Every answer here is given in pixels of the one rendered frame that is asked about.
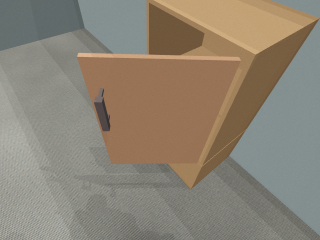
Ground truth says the cupboard door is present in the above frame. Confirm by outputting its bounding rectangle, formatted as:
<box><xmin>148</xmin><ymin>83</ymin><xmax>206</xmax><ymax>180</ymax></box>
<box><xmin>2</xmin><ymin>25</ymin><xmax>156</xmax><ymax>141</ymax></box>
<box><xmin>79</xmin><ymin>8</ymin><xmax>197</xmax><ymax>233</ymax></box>
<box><xmin>77</xmin><ymin>53</ymin><xmax>241</xmax><ymax>164</ymax></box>

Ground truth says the handle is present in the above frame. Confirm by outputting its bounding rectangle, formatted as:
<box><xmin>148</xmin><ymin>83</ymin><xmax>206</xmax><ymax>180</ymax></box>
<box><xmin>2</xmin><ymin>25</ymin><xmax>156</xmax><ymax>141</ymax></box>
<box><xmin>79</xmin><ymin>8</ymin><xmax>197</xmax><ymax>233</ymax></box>
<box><xmin>94</xmin><ymin>88</ymin><xmax>111</xmax><ymax>131</ymax></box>

